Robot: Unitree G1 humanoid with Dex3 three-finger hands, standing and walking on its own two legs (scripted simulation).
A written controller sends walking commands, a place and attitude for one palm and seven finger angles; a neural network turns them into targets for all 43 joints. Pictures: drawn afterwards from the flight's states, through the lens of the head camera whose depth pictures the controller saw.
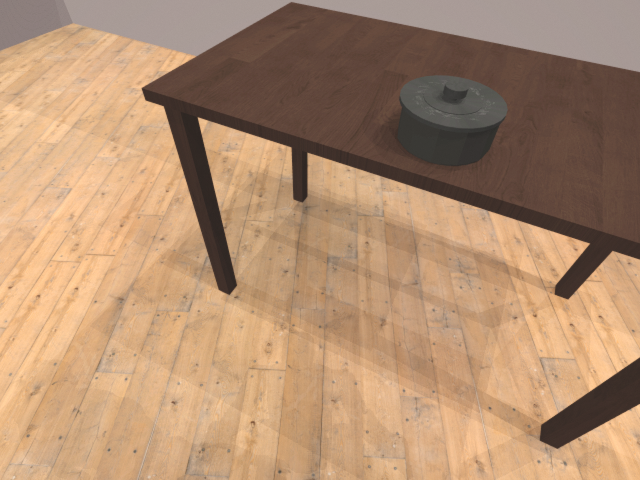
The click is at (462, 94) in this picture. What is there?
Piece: lid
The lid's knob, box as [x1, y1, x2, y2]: [443, 80, 468, 98]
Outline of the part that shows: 445,83 443,93 448,97 462,98 465,96 468,86 465,83 455,80 451,80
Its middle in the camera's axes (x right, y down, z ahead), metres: +0.24 -0.27 +0.69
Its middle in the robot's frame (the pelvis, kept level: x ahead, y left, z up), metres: +0.72 -0.20 +0.15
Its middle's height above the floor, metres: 0.92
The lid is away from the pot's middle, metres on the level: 0.00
